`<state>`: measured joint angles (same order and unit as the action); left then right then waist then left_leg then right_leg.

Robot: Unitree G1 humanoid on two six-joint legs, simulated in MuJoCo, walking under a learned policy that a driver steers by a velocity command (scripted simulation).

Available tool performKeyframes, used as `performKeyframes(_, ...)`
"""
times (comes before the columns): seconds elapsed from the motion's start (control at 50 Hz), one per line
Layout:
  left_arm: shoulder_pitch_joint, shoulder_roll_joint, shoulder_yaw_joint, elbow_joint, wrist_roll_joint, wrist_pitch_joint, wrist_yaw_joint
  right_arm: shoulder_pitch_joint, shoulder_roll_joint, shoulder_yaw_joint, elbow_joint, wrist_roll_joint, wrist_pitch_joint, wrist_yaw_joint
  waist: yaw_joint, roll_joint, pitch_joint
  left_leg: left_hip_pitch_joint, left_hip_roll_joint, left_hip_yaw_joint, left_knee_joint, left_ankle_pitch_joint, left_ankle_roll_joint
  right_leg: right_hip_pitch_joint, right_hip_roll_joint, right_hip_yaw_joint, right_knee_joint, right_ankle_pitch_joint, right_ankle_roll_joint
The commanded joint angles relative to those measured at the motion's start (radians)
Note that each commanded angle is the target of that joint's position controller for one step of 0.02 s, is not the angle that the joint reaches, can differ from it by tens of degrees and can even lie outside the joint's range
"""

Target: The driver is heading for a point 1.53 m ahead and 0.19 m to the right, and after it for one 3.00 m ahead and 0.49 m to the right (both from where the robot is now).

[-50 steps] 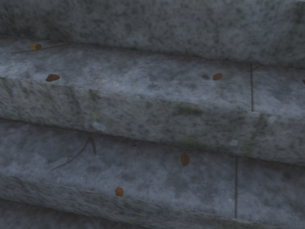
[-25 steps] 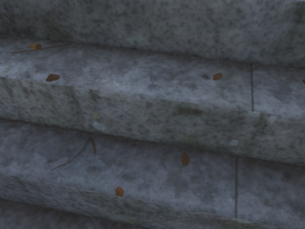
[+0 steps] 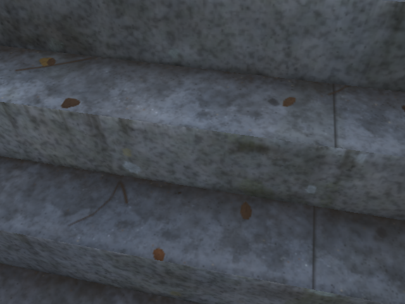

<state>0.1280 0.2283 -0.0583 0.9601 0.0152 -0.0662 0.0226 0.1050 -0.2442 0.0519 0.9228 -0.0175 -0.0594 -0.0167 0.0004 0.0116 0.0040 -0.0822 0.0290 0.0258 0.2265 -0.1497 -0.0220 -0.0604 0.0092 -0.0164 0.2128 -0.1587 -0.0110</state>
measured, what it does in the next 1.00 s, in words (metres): stands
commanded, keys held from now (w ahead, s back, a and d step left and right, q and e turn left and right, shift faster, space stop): w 0.26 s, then no key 0.74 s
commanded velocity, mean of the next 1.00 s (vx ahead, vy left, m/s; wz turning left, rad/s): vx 0.24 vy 0.00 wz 0.00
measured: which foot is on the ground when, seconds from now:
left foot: down 0.00-1.00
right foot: down 0.00-1.00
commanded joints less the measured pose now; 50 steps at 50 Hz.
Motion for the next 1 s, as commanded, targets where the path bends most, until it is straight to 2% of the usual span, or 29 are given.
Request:
performKeyframes(0.02,-0.027,0.105,0.021,-0.050,0.000,-0.012,0.003,-0.041,-0.103,-0.021,-0.057,0.000,-0.013,-0.003,0.000,-0.009,-0.062,0.010,0.120,-0.075,-0.013,0.189,0.013,0.023,-0.147,0.089,-0.008,0.237,-0.017)
performKeyframes(0.26,-0.027,0.105,0.021,-0.050,-0.001,-0.011,0.003,-0.041,-0.103,-0.021,-0.057,0.000,-0.013,-0.003,0.000,-0.009,-0.062,0.010,0.119,-0.074,-0.012,0.189,0.013,0.022,-0.147,0.089,-0.008,0.236,-0.016)
performKeyframes(0.46,0.027,0.113,0.036,-0.021,-0.009,0.004,0.003,0.023,-0.114,-0.034,-0.023,0.006,0.002,-0.003,-0.004,-0.008,-0.040,-0.007,0.120,-0.071,0.047,0.218,0.007,0.000,-0.147,0.081,0.046,0.268,-0.010)
performKeyframes(0.66,0.074,0.107,0.050,0.008,-0.008,0.018,0.006,0.079,-0.109,-0.044,0.006,0.006,0.020,-0.006,-0.006,-0.008,-0.017,-0.030,0.117,-0.075,0.063,0.157,0.010,-0.027,-0.142,0.082,0.061,0.200,-0.008)
performKeyframes(0.82,0.120,0.092,0.062,0.036,-0.001,0.024,0.002,0.149,-0.098,-0.053,0.041,0.004,0.026,-0.004,-0.009,-0.012,0.028,-0.063,0.107,-0.072,0.050,0.056,0.014,-0.071,-0.134,0.087,0.051,0.084,-0.006)
performKeyframes(1.0,0.169,0.069,0.073,0.055,0.000,0.028,0.005,0.203,-0.077,-0.062,0.063,0.005,0.029,-0.006,-0.007,-0.013,0.041,-0.088,0.100,-0.072,0.053,0.026,0.020,-0.085,-0.127,0.084,0.060,0.048,-0.010)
